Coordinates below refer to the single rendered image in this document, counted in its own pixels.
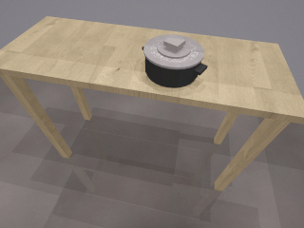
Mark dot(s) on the knob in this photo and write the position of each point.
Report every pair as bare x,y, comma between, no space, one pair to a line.
174,42

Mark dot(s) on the lid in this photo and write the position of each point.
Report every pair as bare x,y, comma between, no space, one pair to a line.
189,55

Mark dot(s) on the pot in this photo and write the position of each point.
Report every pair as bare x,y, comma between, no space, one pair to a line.
173,78

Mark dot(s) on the table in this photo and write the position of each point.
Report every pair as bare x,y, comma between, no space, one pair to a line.
242,77

